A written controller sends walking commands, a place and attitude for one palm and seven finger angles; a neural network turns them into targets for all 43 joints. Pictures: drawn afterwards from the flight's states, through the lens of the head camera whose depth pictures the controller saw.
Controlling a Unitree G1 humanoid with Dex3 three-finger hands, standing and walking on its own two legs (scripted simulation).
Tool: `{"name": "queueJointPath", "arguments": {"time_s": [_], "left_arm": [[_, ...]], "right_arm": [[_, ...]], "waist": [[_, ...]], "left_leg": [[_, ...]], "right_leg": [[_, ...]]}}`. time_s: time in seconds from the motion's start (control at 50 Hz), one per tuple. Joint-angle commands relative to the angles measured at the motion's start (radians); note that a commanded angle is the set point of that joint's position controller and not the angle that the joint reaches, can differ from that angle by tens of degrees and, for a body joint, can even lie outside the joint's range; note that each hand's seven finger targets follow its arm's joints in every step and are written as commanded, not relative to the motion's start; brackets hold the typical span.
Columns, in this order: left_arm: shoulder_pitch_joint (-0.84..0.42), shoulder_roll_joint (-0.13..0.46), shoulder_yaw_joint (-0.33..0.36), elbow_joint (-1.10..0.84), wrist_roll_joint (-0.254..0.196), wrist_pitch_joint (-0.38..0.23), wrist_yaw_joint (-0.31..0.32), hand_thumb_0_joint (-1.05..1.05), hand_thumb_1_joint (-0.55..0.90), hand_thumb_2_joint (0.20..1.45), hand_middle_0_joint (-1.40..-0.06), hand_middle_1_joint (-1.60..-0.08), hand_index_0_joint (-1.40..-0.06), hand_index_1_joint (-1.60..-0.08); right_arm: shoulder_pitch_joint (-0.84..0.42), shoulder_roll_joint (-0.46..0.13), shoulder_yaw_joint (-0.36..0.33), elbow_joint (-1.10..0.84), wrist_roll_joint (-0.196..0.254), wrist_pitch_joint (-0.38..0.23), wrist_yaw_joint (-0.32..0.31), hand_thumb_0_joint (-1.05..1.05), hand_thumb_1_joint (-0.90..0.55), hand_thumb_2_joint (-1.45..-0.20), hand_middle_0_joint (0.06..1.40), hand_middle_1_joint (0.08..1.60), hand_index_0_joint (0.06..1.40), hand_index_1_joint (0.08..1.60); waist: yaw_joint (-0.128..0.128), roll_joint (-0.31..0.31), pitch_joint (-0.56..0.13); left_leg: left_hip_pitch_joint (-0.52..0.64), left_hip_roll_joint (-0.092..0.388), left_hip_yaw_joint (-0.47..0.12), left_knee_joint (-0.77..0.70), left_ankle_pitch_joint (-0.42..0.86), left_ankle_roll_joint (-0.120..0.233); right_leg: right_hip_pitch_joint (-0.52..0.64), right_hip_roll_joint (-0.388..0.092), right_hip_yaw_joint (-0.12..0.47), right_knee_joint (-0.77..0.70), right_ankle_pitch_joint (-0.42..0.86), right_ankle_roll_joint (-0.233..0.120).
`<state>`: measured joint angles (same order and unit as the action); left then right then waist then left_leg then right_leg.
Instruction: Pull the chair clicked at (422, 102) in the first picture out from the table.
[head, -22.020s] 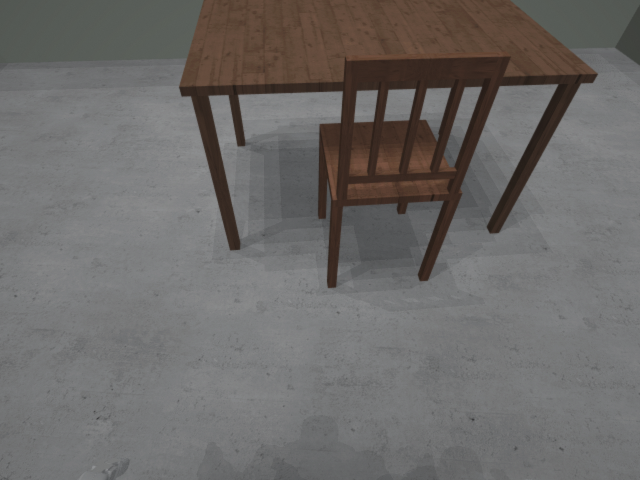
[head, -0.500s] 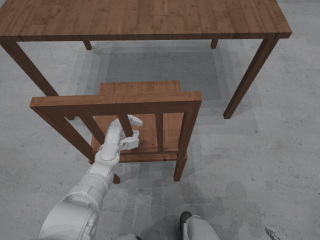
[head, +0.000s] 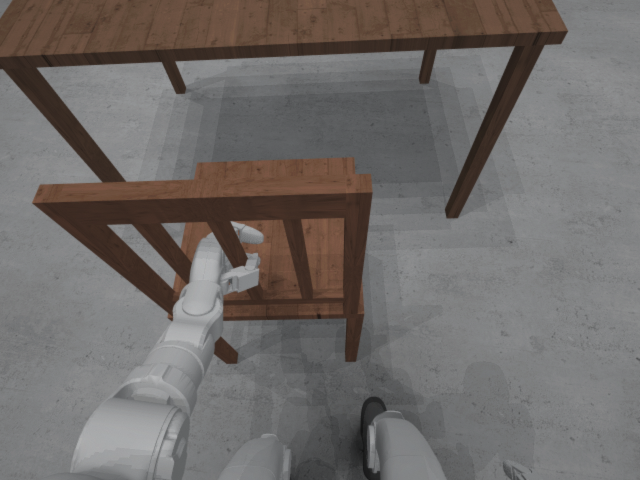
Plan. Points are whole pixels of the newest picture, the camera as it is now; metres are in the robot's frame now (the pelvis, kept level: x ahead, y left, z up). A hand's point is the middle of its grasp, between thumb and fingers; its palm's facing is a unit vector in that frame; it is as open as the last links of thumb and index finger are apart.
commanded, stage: step backward, pulling the chair out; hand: left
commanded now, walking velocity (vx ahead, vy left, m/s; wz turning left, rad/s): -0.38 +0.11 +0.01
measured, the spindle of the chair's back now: (240, 262) +0.41 +0.12 -0.07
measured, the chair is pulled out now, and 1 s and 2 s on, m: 0.28 0.43 0.64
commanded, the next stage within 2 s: stop walking, hand still on the chair in 1.42 s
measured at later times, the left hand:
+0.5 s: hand (233, 326) +0.30 +0.12 -0.05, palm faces -0.08 -0.98 -0.17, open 5.2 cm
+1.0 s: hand (226, 385) +0.23 +0.12 -0.05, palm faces -0.08 -0.98 -0.17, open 5.2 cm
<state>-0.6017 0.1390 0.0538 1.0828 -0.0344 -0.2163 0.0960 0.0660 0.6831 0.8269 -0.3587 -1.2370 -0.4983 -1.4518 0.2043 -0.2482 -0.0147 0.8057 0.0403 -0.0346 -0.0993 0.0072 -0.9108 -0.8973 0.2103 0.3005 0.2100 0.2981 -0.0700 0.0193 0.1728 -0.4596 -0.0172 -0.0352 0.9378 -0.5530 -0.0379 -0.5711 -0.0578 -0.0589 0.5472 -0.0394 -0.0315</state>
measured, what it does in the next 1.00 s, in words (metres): walks backwards: left foot, then right foot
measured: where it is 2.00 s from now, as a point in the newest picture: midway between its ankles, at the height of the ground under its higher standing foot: outside the picture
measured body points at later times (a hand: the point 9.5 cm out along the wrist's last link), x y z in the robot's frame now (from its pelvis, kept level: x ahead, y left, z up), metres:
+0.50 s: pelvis -0.07 +0.02 +0.00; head +0.02 +0.02 +0.44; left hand +0.30 +0.17 -0.04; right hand +0.02 -0.24 -0.13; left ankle -0.05 +0.15 -0.72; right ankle +0.04 -0.11 -0.72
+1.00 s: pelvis -0.17 +0.03 +0.01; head -0.06 +0.03 +0.45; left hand +0.23 +0.17 -0.04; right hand -0.09 -0.28 -0.11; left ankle -0.20 +0.16 -0.72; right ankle -0.04 -0.11 -0.72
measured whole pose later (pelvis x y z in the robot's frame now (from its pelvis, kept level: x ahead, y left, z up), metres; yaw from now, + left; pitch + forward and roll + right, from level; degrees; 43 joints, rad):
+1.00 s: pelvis -0.17 +0.03 +0.01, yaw +0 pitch +4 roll +2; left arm -0.65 0.17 0.00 1.08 -0.03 -0.15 0.09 0.05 0.72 0.79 -0.30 -1.30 -0.50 -1.45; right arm 0.19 -0.31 -0.04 0.78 0.05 -0.04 -0.13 0.01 -0.91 -0.90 0.20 0.30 0.20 0.30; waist -0.08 -0.06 0.17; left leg -0.29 -0.01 0.03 0.54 -0.31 -0.02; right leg -0.53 -0.07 0.02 0.49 -0.03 0.03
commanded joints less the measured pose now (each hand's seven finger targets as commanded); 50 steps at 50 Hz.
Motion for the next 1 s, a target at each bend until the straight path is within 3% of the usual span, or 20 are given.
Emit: {"name": "queueJointPath", "arguments": {"time_s": [0.0,0.08,0.16,0.2,0.24,0.26,0.28,0.32,0.38,0.42,0.48,0.52,0.58,0.62,0.66,0.7,0.76,0.86,0.9,0.98], "left_arm": [[-0.287,0.199,0.001,-0.168,0.014,-0.037,0.017,0.000,0.900,0.900,-0.500,-1.450,-0.500,-1.450],[-0.303,0.175,-0.041,-0.207,-0.003,-0.016,0.009,0.000,0.900,0.900,-0.500,-1.450,-0.500,-1.450],[-0.385,0.146,-0.061,-0.365,0.008,-0.024,-0.006,0.000,0.900,0.900,-0.500,-1.450,-0.500,-1.450],[-0.386,0.140,-0.034,-0.311,0.001,-0.014,-0.006,0.000,0.900,0.900,-0.500,-1.450,-0.500,-1.450],[-0.401,0.115,-0.043,-0.279,0.003,-0.021,-0.005,0.000,0.900,0.900,-0.500,-1.450,-0.500,-1.450],[-0.412,0.126,-0.053,-0.248,-0.004,-0.012,-0.006,0.000,0.900,0.900,-0.500,-1.450,-0.500,-1.450],[-0.389,0.113,-0.066,-0.195,0.002,-0.020,-0.012,0.000,0.900,0.900,-0.500,-1.450,-0.500,-1.450],[-0.331,0.145,-0.059,-0.151,0.006,-0.021,-0.022,0.000,0.900,0.900,-0.500,-1.450,-0.500,-1.450],[-0.347,0.165,-0.056,-0.167,0.003,-0.023,-0.013,0.000,0.900,0.900,-0.500,-1.450,-0.500,-1.450],[-0.381,0.149,-0.066,-0.194,-0.003,-0.036,-0.013,0.000,0.900,0.900,-0.500,-1.450,-0.500,-1.450],[-0.417,0.131,-0.060,-0.220,-0.001,-0.042,-0.016,0.000,0.900,0.900,-0.500,-1.450,-0.500,-1.450],[-0.431,0.131,-0.046,-0.215,0.000,-0.049,-0.012,0.000,0.900,0.900,-0.500,-1.450,-0.500,-1.450],[-0.405,0.160,-0.020,-0.173,0.012,-0.070,-0.008,0.000,0.900,0.900,-0.500,-1.450,-0.500,-1.450],[-0.406,0.169,-0.033,-0.160,0.033,-0.086,-0.012,0.000,0.900,0.900,-0.500,-1.450,-0.500,-1.450],[-0.364,0.264,0.020,-0.140,0.023,-0.083,0.000,0.000,0.900,0.900,-0.500,-1.450,-0.500,-1.450],[-0.341,0.279,0.021,-0.132,0.021,-0.076,0.002,0.000,0.900,0.900,-0.500,-1.450,-0.500,-1.450],[-0.319,0.260,0.018,-0.131,0.019,-0.050,0.004,0.000,0.900,0.900,-0.500,-1.450,-0.500,-1.450],[-0.276,0.234,0.012,-0.119,0.001,-0.010,0.004,0.000,0.900,0.900,-0.500,-1.450,-0.500,-1.450],[-0.306,0.198,-0.024,-0.163,-0.001,-0.002,-0.004,0.000,0.900,0.900,-0.500,-1.450,-0.500,-1.450],[-0.388,0.131,-0.057,-0.275,0.002,-0.019,-0.024,0.000,0.900,0.900,-0.500,-1.450,-0.500,-1.450]], "right_arm": [[0.082,-0.128,-0.020,-0.078,0.005,-0.041,-0.018,0.000,-0.900,-0.900,0.200,0.300,0.200,0.300],[0.120,-0.161,-0.024,-0.078,0.015,-0.031,-0.032,0.000,-0.900,-0.900,0.200,0.300,0.200,0.300],[0.033,-0.167,-0.035,-0.176,-0.018,-0.007,-0.037,0.000,-0.900,-0.900,0.200,0.300,0.200,0.300],[0.051,-0.142,-0.041,-0.162,-0.005,0.000,-0.032,0.000,-0.900,-0.900,0.200,0.300,0.200,0.300],[0.115,-0.146,-0.063,-0.140,0.005,0.001,-0.022,0.000,-0.900,-0.900,0.200,0.300,0.200,0.300],[0.138,-0.150,-0.068,-0.124,0.011,-0.003,-0.023,0.000,-0.900,-0.900,0.200,0.300,0.200,0.300],[0.131,-0.159,-0.067,-0.108,0.002,-0.008,-0.016,0.000,-0.900,-0.900,0.200,0.300,0.200,0.300],[0.115,-0.156,-0.053,-0.091,0.003,-0.011,-0.016,0.000,-0.900,-0.900,0.200,0.300,0.200,0.300],[0.098,-0.149,-0.030,-0.058,0.000,-0.018,-0.033,0.000,-0.900,-0.900,0.200,0.300,0.200,0.300],[0.069,-0.176,-0.038,-0.077,-0.006,-0.021,-0.048,0.000,-0.900,-0.900,0.200,0.300,0.200,0.300],[0.036,-0.132,-0.029,-0.106,-0.021,-0.017,-0.031,0.000,-0.900,-0.900,0.200,0.300,0.200,0.300],[0.038,-0.121,-0.027,-0.099,-0.022,-0.029,-0.028,0.000,-0.900,-0.900,0.200,0.300,0.200,0.300],[0.092,-0.135,-0.048,-0.068,-0.015,-0.047,-0.019,0.000,-0.900,-0.900,0.200,0.300,0.200,0.300],[0.079,-0.128,-0.048,-0.059,-0.021,-0.047,-0.014,0.000,-0.900,-0.900,0.200,0.300,0.200,0.300],[0.090,-0.136,-0.065,-0.052,-0.002,-0.046,-0.022,0.000,-0.900,-0.900,0.200,0.300,0.200,0.300],[0.038,-0.128,-0.057,-0.069,0.003,-0.059,-0.021,0.000,-0.900,-0.900,0.200,0.300,0.200,0.300],[0.028,-0.133,-0.038,-0.054,-0.003,-0.067,-0.018,0.000,-0.900,-0.900,0.200,0.300,0.200,0.300],[0.076,-0.148,-0.033,-0.059,0.008,-0.050,-0.032,0.000,-0.900,-0.900,0.200,0.300,0.200,0.300],[0.102,-0.157,-0.035,-0.069,0.005,-0.043,-0.039,0.000,-0.900,-0.900,0.200,0.300,0.200,0.300],[0.058,-0.154,-0.053,-0.145,-0.027,-0.017,-0.026,0.000,-0.900,-0.900,0.200,0.300,0.200,0.300]], "waist": [[0.033,-0.185,-0.557],[0.012,-0.143,-0.541],[0.049,0.331,-0.454],[0.044,0.165,-0.433],[0.022,-0.053,-0.530],[0.008,-0.179,-0.563],[0.015,-0.177,-0.512],[0.037,-0.186,-0.494],[0.022,-0.094,-0.524],[0.022,0.074,-0.531],[0.044,0.230,-0.462],[0.042,0.124,-0.430],[0.014,0.014,-0.496],[0.010,0.034,-0.487],[0.019,-0.137,-0.528],[0.054,-0.171,-0.521],[0.057,-0.108,-0.543],[0.041,-0.190,-0.557],[0.020,-0.155,-0.579],[0.030,0.278,-0.506]], "left_leg": [[0.131,0.013,0.025,-0.181,0.008,0.006],[0.247,0.031,0.065,-0.503,0.148,0.030],[0.018,0.256,-0.138,-0.646,0.372,0.128],[0.128,0.299,-0.123,-0.515,0.731,0.139],[0.307,0.223,-0.033,-0.276,0.968,0.059],[0.259,0.169,0.000,-0.193,0.841,0.016],[0.154,0.103,0.006,-0.115,0.473,-0.015],[0.083,0.069,-0.042,-0.137,0.018,-0.021],[0.203,0.084,-0.004,-0.395,0.186,0.001],[0.245,0.188,-0.080,-0.520,0.550,0.051],[0.130,0.315,-0.168,-0.564,0.538,0.132],[0.158,0.335,-0.175,-0.503,0.676,0.153],[0.309,0.274,-0.094,-0.344,0.882,0.098],[0.219,0.218,-0.037,-0.328,0.721,0.045],[0.159,0.123,0.023,-0.231,0.408,-0.004],[0.068,0.041,-0.008,-0.043,0.034,-0.011],[0.041,0.055,-0.070,-0.024,0.026,-0.006],[0.161,0.042,0.009,-0.334,0.117,-0.007],[0.242,0.080,0.036,-0.535,0.310,0.004],[0.269,0.305,-0.113,-0.554,0.775,0.107]], "right_leg": [[0.417,-0.245,0.187,-0.213,-0.026,-0.039],[0.383,-0.198,0.148,-0.211,-0.127,0.015],[0.438,-0.019,0.043,0.217,-0.211,0.047],[0.375,0.001,0.069,0.243,-0.195,0.033],[0.425,-0.034,0.080,0.009,0.285,0.011],[0.510,-0.104,0.142,-0.026,0.532,-0.025],[0.527,-0.199,0.243,-0.053,0.659,-0.089],[0.468,-0.290,0.295,-0.124,0.477,-0.115],[0.403,-0.213,0.187,-0.092,0.273,-0.033],[0.327,-0.047,0.073,0.049,0.072,0.051],[0.286,0.025,0.052,0.254,-0.340,0.051],[0.265,0.025,0.067,0.242,-0.349,0.044],[0.319,0.012,0.088,0.027,0.034,0.045],[0.371,-0.054,0.137,-0.006,0.245,0.027],[0.395,-0.166,0.271,-0.091,0.250,-0.019],[0.403,-0.275,0.367,-0.191,0.243,-0.054],[0.455,-0.298,0.323,-0.151,0.257,-0.097],[0.498,-0.229,0.241,-0.150,0.269,-0.041],[0.489,-0.176,0.184,-0.092,0.236,0.002],[0.322,0.006,0.058,0.194,-0.115,0.055]]}}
